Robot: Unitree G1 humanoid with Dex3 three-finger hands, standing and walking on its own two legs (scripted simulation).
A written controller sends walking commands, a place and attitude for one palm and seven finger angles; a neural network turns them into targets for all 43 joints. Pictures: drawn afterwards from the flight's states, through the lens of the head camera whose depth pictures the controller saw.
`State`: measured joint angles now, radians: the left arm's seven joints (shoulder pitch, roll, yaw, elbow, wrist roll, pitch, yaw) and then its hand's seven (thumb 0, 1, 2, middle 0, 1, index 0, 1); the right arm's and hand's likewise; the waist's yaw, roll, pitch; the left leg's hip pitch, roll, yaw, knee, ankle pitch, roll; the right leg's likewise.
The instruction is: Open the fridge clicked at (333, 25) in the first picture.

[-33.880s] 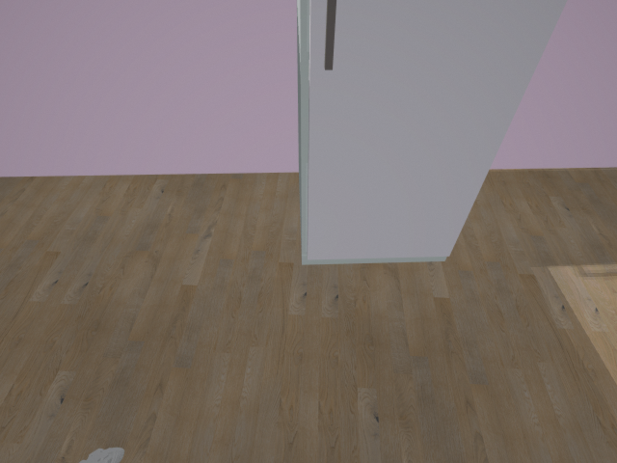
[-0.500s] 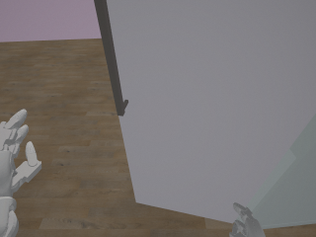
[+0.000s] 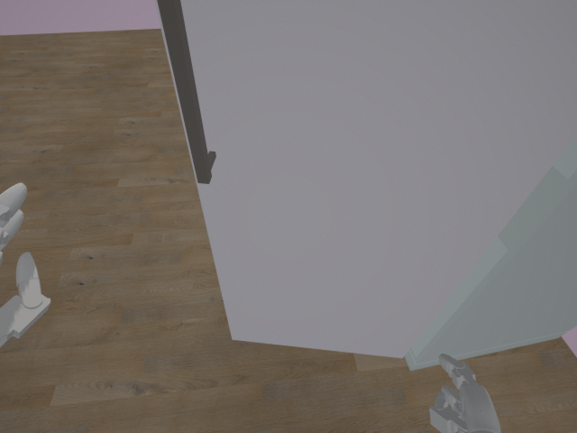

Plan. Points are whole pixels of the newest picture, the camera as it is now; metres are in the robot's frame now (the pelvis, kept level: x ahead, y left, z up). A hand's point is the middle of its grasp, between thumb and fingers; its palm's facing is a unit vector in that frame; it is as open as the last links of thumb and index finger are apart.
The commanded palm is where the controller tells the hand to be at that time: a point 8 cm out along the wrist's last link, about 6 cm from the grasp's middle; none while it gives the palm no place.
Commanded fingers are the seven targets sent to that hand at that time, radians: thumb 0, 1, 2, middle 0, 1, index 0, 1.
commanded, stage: step back with the hand held close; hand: left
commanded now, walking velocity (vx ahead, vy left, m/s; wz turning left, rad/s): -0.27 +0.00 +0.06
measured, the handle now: (190, 72) +0.47 +0.17 +0.26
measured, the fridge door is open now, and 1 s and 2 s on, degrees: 73 73 73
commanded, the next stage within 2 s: stop stepping back and stand still in 1.04 s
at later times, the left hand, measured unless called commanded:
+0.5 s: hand out of the picture +0.10 +0.29 +0.17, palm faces +0.52 -0.72 -0.46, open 7.4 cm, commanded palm +0.03 +0.32 +0.18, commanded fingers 0.00 0.90 0.90 -0.20 -0.30 -0.20 -0.30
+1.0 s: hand out of the picture +0.01 +0.29 +0.18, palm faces +0.48 -0.80 -0.36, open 7.4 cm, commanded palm -0.05 +0.32 +0.18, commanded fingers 0.00 0.90 0.90 -0.20 -0.30 -0.20 -0.30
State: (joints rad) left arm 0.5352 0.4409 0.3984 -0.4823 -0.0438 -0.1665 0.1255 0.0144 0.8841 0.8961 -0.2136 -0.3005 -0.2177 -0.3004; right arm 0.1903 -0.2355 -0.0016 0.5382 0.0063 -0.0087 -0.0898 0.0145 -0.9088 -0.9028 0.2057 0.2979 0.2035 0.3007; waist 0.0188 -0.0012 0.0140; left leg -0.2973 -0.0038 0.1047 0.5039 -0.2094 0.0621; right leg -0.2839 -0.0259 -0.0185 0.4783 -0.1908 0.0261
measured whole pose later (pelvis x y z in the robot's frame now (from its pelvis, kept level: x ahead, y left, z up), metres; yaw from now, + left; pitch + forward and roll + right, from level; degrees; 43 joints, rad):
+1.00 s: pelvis -0.19 +0.01 +0.01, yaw +1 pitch +3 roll -5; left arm 0.48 0.40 0.41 -0.54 -0.05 -0.24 0.14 0.01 0.89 0.90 -0.21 -0.30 -0.21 -0.30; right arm 0.17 -0.14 0.01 0.64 -0.02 -0.17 -0.04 0.01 -0.91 -0.90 0.21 0.30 0.21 0.30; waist 0.06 0.00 -0.04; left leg -0.45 0.09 0.07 0.32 0.05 0.05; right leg -0.15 0.07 -0.05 0.60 -0.50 -0.02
